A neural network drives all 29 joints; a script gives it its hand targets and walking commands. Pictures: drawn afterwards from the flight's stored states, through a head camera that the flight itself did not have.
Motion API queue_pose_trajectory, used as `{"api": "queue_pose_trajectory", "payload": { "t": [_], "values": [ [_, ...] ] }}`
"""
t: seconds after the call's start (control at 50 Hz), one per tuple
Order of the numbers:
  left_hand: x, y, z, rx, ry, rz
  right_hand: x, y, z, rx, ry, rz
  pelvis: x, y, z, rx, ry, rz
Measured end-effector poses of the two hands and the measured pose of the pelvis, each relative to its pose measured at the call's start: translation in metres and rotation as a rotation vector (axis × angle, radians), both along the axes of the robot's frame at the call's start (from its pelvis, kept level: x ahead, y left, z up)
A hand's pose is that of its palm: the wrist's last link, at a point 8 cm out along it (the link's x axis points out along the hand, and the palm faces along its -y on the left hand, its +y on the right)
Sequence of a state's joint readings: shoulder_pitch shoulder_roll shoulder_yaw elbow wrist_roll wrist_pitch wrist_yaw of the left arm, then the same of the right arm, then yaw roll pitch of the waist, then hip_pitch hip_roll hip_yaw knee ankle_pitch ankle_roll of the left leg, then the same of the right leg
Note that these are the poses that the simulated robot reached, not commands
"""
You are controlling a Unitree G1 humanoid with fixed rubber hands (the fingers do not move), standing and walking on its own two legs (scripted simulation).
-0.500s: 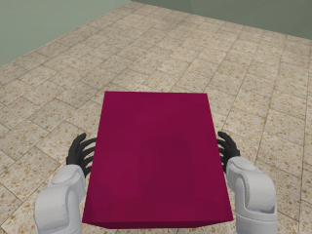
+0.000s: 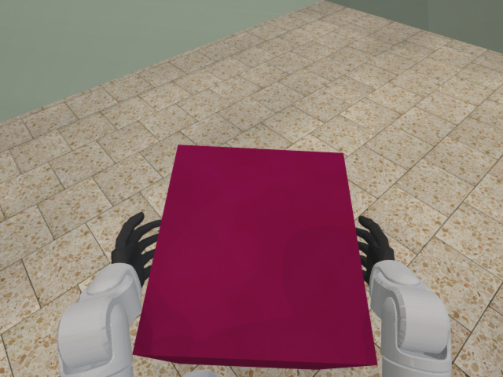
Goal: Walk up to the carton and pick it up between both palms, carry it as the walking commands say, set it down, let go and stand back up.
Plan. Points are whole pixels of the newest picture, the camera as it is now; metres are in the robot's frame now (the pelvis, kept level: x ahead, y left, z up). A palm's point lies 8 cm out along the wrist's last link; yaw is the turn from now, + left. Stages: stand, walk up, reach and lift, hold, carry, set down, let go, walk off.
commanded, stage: carry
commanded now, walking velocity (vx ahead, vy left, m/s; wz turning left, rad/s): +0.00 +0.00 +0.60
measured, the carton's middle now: (254, 268) +0.29 -0.02 -0.01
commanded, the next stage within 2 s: none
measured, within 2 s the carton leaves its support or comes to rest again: neither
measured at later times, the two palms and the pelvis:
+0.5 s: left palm out of the picture +0.12 +0.26 +0.09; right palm (292, 276) +0.23 -0.07 +0.09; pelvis -0.06 +0.02 +0.00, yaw +17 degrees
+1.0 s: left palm out of the picture -0.03 +0.23 +0.10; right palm (280, 312) +0.18 -0.04 +0.09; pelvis -0.13 -0.05 +0.00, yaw +37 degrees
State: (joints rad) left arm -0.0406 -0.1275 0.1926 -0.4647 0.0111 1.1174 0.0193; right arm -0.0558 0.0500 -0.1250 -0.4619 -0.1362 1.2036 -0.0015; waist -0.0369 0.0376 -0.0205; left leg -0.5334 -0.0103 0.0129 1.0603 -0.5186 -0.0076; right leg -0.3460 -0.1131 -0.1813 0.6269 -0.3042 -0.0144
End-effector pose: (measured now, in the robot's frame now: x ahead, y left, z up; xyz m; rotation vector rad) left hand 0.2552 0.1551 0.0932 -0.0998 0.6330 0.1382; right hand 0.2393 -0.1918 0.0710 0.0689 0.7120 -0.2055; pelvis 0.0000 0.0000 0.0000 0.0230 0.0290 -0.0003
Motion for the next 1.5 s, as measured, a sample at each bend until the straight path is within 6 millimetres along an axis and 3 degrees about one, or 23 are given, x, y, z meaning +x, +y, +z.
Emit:
{"api": "queue_pose_trajectory", "payload": {
  "t": [0.12,0.24,0.32,0.44,0.58,0.7,0.78,0.86,0.96,1.08,1.16,1.22,1.34,1.5],
  "values": [
    [-0.030,0.022,0.002,-0.003,0.005,0.073,0.001,0.021,0.013,-0.031,0.008,0.092,-0.014,0.003,0.002,0.015,0.001,0.082],
    [-0.061,0.072,-0.014,-0.046,-0.015,0.187,0.009,0.075,0.012,-0.069,-0.014,0.200,-0.030,0.022,-0.013,-0.009,0.017,0.160],
    [-0.092,0.098,-0.026,-0.096,0.046,0.286,0.003,0.106,0.002,-0.062,0.049,0.254,-0.040,0.027,-0.006,-0.032,0.024,0.193],
    [-0.127,0.111,-0.015,-0.103,0.018,0.369,-0.008,0.126,0.011,-0.040,0.025,0.316,-0.057,0.023,0.004,-0.055,0.034,0.262],
    [-0.145,0.095,0.012,-0.051,-0.064,0.398,-0.018,0.113,0.021,0.010,-0.054,0.347,-0.071,0.001,0.006,-0.059,0.045,0.336],
    [-0.165,0.062,0.008,0.000,-0.031,0.405,-0.027,0.084,0.009,0.010,-0.031,0.396,-0.082,-0.028,-0.001,-0.041,0.013,0.401],
    [-0.191,0.050,0.009,0.025,0.014,0.445,-0.035,0.079,0.009,-0.007,0.008,0.467,-0.091,-0.040,0.005,0.002,0.005,0.464],
    [-0.218,0.052,0.013,0.032,0.029,0.520,-0.038,0.094,0.011,-0.013,0.016,0.554,-0.101,-0.048,0.007,0.019,0.013,0.528],
    [-0.261,0.068,0.008,0.010,0.015,0.631,-0.046,0.130,0.017,-0.042,-0.001,0.667,-0.120,-0.051,0.004,0.020,0.027,0.606],
    [-0.328,0.092,-0.016,-0.062,0.007,0.781,-0.079,0.180,0.007,-0.058,0.008,0.770,-0.148,-0.049,-0.006,0.001,0.021,0.694],
    [-0.369,0.089,-0.019,-0.093,0.032,0.861,-0.104,0.193,0.001,-0.044,0.048,0.814,-0.162,-0.056,0.002,-0.027,0.007,0.741],
    [-0.388,0.082,-0.013,-0.082,0.016,0.896,-0.116,0.194,0.004,-0.024,0.039,0.840,-0.170,-0.064,0.005,-0.033,0.008,0.768],
    [-0.398,0.062,0.005,-0.032,-0.047,0.912,-0.122,0.178,0.012,0.026,-0.024,0.860,-0.175,-0.085,0.003,-0.032,0.022,0.817],
    [-0.389,0.017,0.010,0.007,-0.005,0.889,-0.115,0.133,0.007,0.005,-0.008,0.887,-0.170,-0.120,0.002,-0.005,0.001,0.861]
  ]
}}
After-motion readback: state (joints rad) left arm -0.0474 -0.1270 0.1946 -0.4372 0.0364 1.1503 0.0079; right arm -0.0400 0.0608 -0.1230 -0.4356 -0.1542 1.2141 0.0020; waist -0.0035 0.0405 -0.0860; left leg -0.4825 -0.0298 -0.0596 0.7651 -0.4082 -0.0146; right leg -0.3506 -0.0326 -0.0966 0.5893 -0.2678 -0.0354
